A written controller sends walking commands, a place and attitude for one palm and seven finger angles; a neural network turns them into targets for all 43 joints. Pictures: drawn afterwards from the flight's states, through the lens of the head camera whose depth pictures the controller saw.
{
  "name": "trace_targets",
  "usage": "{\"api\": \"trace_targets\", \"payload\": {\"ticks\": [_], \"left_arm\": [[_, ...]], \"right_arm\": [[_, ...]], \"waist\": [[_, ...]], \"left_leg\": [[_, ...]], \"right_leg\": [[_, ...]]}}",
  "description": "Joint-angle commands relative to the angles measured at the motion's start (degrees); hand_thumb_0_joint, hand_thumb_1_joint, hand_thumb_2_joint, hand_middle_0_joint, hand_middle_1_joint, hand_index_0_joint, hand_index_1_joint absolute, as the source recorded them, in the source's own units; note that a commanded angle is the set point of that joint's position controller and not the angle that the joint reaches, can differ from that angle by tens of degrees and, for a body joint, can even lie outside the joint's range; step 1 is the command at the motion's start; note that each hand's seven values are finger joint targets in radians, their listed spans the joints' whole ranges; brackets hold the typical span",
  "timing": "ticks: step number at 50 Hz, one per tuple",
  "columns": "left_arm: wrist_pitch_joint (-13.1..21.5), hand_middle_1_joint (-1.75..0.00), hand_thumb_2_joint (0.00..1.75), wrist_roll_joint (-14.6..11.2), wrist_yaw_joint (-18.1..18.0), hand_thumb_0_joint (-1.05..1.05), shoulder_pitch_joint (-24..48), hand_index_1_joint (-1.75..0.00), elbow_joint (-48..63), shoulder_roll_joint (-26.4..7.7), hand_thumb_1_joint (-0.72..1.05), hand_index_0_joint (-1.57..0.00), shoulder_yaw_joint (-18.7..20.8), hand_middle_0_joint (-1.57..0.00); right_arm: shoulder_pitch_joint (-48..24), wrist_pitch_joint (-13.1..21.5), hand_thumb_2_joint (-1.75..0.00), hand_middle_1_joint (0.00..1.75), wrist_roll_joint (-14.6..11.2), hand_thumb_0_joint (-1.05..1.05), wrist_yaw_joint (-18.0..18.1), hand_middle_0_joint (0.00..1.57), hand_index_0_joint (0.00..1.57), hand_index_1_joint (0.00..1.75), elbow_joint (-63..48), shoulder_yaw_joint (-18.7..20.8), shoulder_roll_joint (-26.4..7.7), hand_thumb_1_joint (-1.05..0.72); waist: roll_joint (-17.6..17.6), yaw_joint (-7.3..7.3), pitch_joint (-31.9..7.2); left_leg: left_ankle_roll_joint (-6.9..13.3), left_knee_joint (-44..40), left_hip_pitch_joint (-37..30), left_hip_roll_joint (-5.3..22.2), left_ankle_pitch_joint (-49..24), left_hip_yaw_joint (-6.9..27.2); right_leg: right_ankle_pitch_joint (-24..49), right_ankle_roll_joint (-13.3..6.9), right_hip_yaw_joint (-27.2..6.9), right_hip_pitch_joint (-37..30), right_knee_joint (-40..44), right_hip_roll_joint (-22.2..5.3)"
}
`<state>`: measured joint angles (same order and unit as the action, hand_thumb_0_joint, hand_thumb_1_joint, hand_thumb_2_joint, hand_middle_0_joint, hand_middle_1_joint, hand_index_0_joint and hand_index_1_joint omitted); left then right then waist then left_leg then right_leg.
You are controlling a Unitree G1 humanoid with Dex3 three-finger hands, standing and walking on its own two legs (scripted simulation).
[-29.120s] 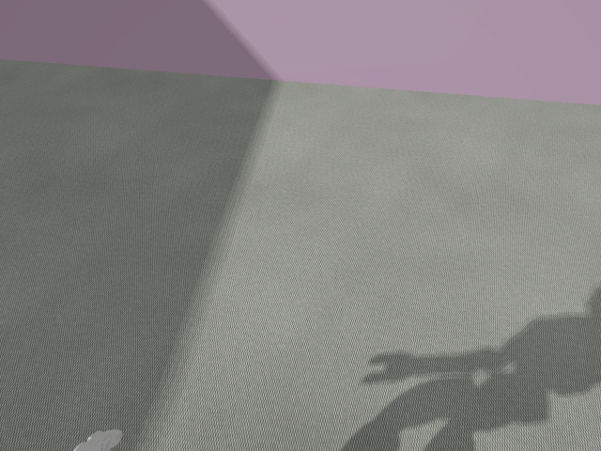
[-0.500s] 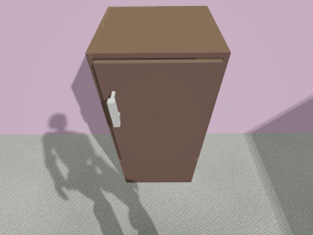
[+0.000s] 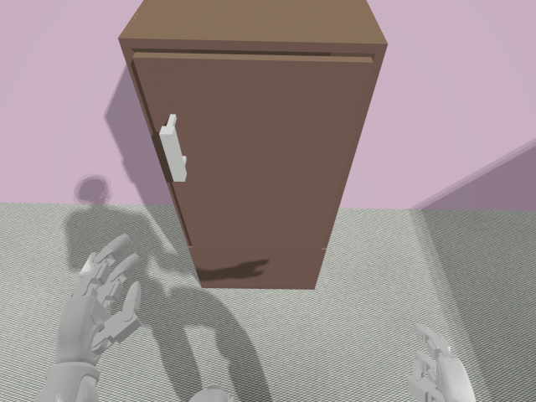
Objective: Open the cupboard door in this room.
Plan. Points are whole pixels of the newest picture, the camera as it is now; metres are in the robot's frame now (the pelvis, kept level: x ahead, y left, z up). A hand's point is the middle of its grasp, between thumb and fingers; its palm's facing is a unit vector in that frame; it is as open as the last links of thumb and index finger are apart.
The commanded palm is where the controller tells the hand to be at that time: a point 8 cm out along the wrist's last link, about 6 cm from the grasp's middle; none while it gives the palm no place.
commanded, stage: raise the hand with hooked fingers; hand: left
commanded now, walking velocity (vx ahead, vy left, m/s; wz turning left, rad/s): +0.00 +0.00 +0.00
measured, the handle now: (176, 148) +0.56 +0.21 +0.04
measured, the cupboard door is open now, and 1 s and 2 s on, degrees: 0 0 0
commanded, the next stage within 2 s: move the hooked fingers beside the handle in 1.82 s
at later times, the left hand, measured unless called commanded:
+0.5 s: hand (108, 309) +0.25 +0.24 +0.01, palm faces +0.03 -1.00 -0.02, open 10.8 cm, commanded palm +0.21 +0.30 +0.02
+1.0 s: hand (69, 287) +0.26 +0.29 +0.04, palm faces +0.05 -1.00 -0.03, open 13.6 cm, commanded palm +0.24 +0.35 +0.05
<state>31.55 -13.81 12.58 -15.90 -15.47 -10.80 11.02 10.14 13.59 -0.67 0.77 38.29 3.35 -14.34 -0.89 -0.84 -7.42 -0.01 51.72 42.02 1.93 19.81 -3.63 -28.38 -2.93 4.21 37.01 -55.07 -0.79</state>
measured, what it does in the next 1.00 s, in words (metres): stands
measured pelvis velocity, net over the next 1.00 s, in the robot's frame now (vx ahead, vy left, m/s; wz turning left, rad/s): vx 0.00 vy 0.04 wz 0.00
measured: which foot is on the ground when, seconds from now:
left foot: down 0.00-1.00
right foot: down 0.00-1.00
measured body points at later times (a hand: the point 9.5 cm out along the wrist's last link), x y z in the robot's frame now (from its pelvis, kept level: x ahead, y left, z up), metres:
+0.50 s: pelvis +0.00 +0.01 -0.03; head +0.07 +0.02 +0.42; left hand +0.24 +0.30 +0.02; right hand +0.14 -0.23 -0.12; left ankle +0.06 +0.12 -0.68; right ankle -0.01 -0.09 -0.68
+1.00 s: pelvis +0.00 +0.04 -0.01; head +0.05 +0.07 +0.44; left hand +0.25 +0.35 +0.05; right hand +0.18 -0.19 -0.07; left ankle +0.06 +0.12 -0.68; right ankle -0.01 -0.09 -0.68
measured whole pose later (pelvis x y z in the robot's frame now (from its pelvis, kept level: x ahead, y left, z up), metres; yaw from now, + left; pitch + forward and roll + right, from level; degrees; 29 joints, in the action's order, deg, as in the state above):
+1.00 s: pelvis +0.00 +0.04 -0.01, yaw +0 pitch +12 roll -4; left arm 19.3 -19.3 21.6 -7.1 -14.3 -19.7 18.9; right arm 13.3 10.8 -2.1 3.5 31.1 -2.0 -14.3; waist 0.9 -0.1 -6.1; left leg 3.3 57.6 46.8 1.9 22.7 -1.8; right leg -27.9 0.4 5.4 38.1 -54.5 -0.5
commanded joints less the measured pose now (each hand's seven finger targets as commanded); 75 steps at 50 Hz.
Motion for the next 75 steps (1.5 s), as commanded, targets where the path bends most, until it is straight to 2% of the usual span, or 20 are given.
{"api": "trace_targets", "payload": {"ticks": [1,4,5,7,11,14,16,20,24,26,30,31,38,46,49,52,56,64,68,75], "left_arm": [[5.5,-0.53,0.75,-6.0,11.1,0.00,-5.2,-0.53,5.0,-11.3,0.55,-0.22,8.9,-0.22],[1.9,-0.57,0.72,-8.6,10.4,0.00,3.1,-0.57,14.5,-14.7,0.48,-0.23,11.6,-0.23],[1.8,-0.58,0.71,-8.6,9.8,0.00,4.6,-0.58,18.2,-14.1,0.46,-0.23,10.9,-0.23],[2.7,-0.62,0.69,-7.3,8.4,0.00,9.3,-0.62,23.1,-14.2,0.41,-0.24,9.3,-0.24],[2.1,-0.68,0.65,-6.2,9.4,0.00,10.3,-0.68,21.8,-14.7,0.32,-0.24,7.7,-0.24],[-2.3,-0.72,0.62,-7.4,11.8,0.00,7.6,-0.72,13.4,-15.2,0.25,-0.25,9.5,-0.25],[-5.0,-0.75,0.60,-8.0,12.5,0.00,6.5,-0.75,13.8,-15.8,0.20,-0.25,10.4,-0.25],[-7.3,-0.81,0.56,-8.7,10.9,0.00,3.4,-0.81,13.1,-16.0,0.11,-0.26,13.5,-0.26],[-5.2,-0.87,0.52,-8.3,8.6,0.00,3.5,-0.87,14.0,-15.6,0.01,-0.26,13.5,-0.26],[-4.0,-0.90,0.50,-7.6,8.1,0.00,2.2,-0.90,15.2,-14.1,-0.03,-0.27,12.0,-0.27],[-3.6,-0.96,0.46,-6.9,7.8,0.00,4.8,-0.96,15.6,-15.0,-0.13,-0.27,11.6,-0.27],[-3.4,-0.98,0.45,-6.8,7.9,0.00,5.5,-0.98,16.7,-14.9,-0.15,-0.27,11.0,-0.27],[-4.9,-1.08,0.38,-6.2,7.1,0.00,9.9,-1.08,17.7,-16.7,-0.31,-0.29,11.1,-0.29],[-8.4,-1.20,0.30,-6.4,9.0,0.00,15.0,-1.20,13.5,-19.1,-0.50,-0.30,12.5,-0.30],[-9.4,-1.20,0.30,-6.6,9.7,0.00,18.0,-1.20,10.8,-20.3,-0.50,-0.30,13.1,-0.30],[-9.3,-1.20,0.30,-6.4,10.3,0.00,20.5,-1.20,11.4,-21.2,-0.50,-0.30,13.5,-0.30],[-9.9,-1.20,0.30,-6.8,11.4,0.00,22.7,-1.20,7.5,-22.8,-0.50,-0.30,14.9,-0.30],[-10.3,-1.20,0.30,-7.7,13.7,0.00,27.4,-1.20,3.4,-27.0,-0.50,-0.30,17.9,-0.30],[-10.8,-1.20,0.30,-8.2,14.7,0.00,26.7,-1.20,0.0,-25.6,-0.50,-0.30,17.3,-0.30],[-9.6,-1.20,0.30,-8.5,14.6,0.00,26.7,-1.20,1.8,-27.1,-0.50,-0.30,18.7,-0.30]], "right_arm": [[-5.3,2.5,-0.90,0.30,-1.4,0.00,0.6,0.20,0.20,0.30,-15.0,2.3,-7.6,-0.90],[-3.2,1.7,-0.90,0.30,-1.7,0.00,2.6,0.20,0.20,0.30,-16.9,1.7,-7.1,-0.90],[-2.3,1.5,-0.90,0.30,-1.7,0.00,3.1,0.20,0.20,0.30,-16.9,1.5,-6.5,-0.90],[-0.5,1.6,-0.90,0.30,-1.4,0.00,4.0,0.20,0.20,0.30,-15.5,0.9,-6.3,-0.90],[1.0,2.5,-0.90,0.30,-1.0,0.00,5.2,0.20,0.20,0.30,-12.1,0.0,-6.7,-0.90],[0.7,2.4,-0.90,0.30,-1.5,0.00,5.5,0.20,0.20,0.30,-11.1,-0.3,-7.1,-0.90],[0.6,2.5,-0.90,0.30,-1.6,0.00,5.3,0.20,0.20,0.30,-11.6,-0.4,-7.4,-0.90],[0.7,2.0,-0.90,0.30,-1.3,0.00,4.5,0.20,0.20,0.30,-12.1,-0.1,-6.8,-0.90],[1.0,1.9,-0.90,0.30,-0.8,0.00,3.7,0.20,0.20,0.30,-12.1,0.2,-7.0,-0.90],[1.5,2.0,-0.90,0.30,-0.8,0.00,3.2,0.20,0.20,0.30,-12.3,0.3,-7.1,-0.90],[2.5,1.6,-0.90,0.30,-0.9,0.00,3.1,0.20,0.20,0.30,-12.7,0.4,-8.2,-0.90],[2.7,1.6,-0.90,0.30,-1.0,0.00,3.2,0.20,0.20,0.30,-12.7,0.4,-8.4,-0.90],[3.2,0.9,-0.90,0.30,-1.2,0.00,3.6,0.20,0.20,0.30,-13.4,-0.4,-9.0,-0.90],[3.3,-0.2,-0.90,0.30,-1.5,0.00,3.8,0.20,0.20,0.30,-14.1,-1.2,-9.5,-0.90],[3.5,-0.6,-0.90,0.30,-1.5,0.00,4.1,0.20,0.20,0.30,-14.2,-1.5,-9.7,-0.90],[3.4,-0.5,-0.90,0.30,-1.6,0.00,4.1,0.20,0.20,0.30,-14.2,-1.6,-9.7,-0.90],[3.7,-0.9,-0.90,0.30,-1.7,0.00,4.4,0.20,0.20,0.30,-13.9,-1.8,-10.0,-0.90],[4.6,-1.0,-0.90,0.30,-1.7,0.00,4.7,0.20,0.20,0.30,-13.1,-1.9,-10.3,-0.90],[5.0,-1.3,-0.90,0.30,-1.9,0.00,4.7,0.20,0.20,0.30,-13.1,-1.7,-10.3,-0.90],[5.4,-1.4,-0.90,0.30,-1.8,0.00,4.0,0.20,0.20,0.30,-13.3,-1.3,-10.3,-0.90]], "waist": [[-1.1,4.53,-10.4],[-1.4,2.45,-12.0],[0.8,1.89,-12.4],[2.9,-0.31,-11.6],[5.2,-1.98,-11.0],[1.7,-0.86,-9.2],[3.6,0.47,-12.5],[0.6,2.47,-15.7],[0.7,2.27,-14.2],[3.4,2.10,-14.8],[2.7,0.97,-13.2],[5.0,0.86,-13.7],[7.7,0.39,-12.3],[8.7,0.57,-11.8],[7.3,0.34,-10.1],[8.7,0.34,-11.6],[6.7,0.17,-10.6],[6.9,0.57,-11.7],[5.5,0.44,-10.8],[5.2,0.78,-12.4]], "left_leg": [[0.4,7.3,6.2,-3.5,0.8,1.1],[1.4,10.2,7.2,-2.3,3.3,2.3],[1.7,10.6,6.6,-1.8,3.0,2.5],[2.1,11.2,4.9,-0.9,1.6,3.2],[2.4,11.7,3.2,0.0,-1.9,4.6],[2.3,10.2,4.3,-0.1,-2.7,5.6],[2.3,8.3,1.8,-0.3,-4.7,5.4],[2.2,5.0,-1.3,-0.6,-9.0,5.7],[2.0,3.2,-3.3,-0.7,-9.1,5.8],[1.9,2.2,-5.9,-0.6,-9.6,5.5],[1.8,0.6,-6.6,-0.4,-7.1,6.2],[1.7,0.2,-8.1,-0.3,-7.1,6.4],[0.8,-3.7,-12.5,0.3,-4.4,8.8],[0.3,-5.8,-15.0,0.2,-4.3,9.2],[0.4,-6.4,-14.1,0.0,-2.9,9.4],[0.3,-7.2,-16.8,0.2,-3.5,9.7],[0.6,-7.6,-16.0,0.0,-2.7,9.2],[1.2,-7.3,-16.4,-0.5,-5.9,7.7],[1.4,-7.2,-15.4,-0.8,-6.1,6.8],[1.9,-5.8,-14.6,-1.3,-9.1,5.5]], "right_leg": [[1.0,2.7,-12.4,1.6,6.3,-1.7],[-5.0,4.3,-15.6,2.2,8.3,-1.6],[-4.7,4.5,-15.9,2.8,8.8,-1.7],[-3.1,4.3,-14.9,5.1,8.5,-1.1],[4.8,4.1,-12.2,7.1,6.2,0.0],[6.1,4.4,-11.3,5.6,6.5,0.4],[8.9,4.0,-9.8,3.3,6.3,0.3],[15.1,3.8,-6.3,0.2,5.0,0.9],[13.3,2.8,-3.4,2.6,4.0,2.0],[13.2,2.4,-2.0,4.0,3.6,2.3],[9.8,2.1,-0.8,6.2,3.9,2.7],[9.4,1.9,-0.6,6.7,3.9,2.7],[7.1,1.4,0.7,7.2,5.1,3.1],[7.9,1.1,0.9,5.2,7.1,3.3],[7.6,1.0,0.8,4.6,7.9,3.6],[7.6,1.0,0.8,4.5,8.4,3.5],[7.5,1.1,0.5,3.6,9.5,3.6],[9.8,1.0,-0.4,0.6,11.1,3.6],[10.2,1.4,-0.5,0.4,11.8,3.4],[13.9,1.6,-1.8,-1.9,11.8,3.2]]}}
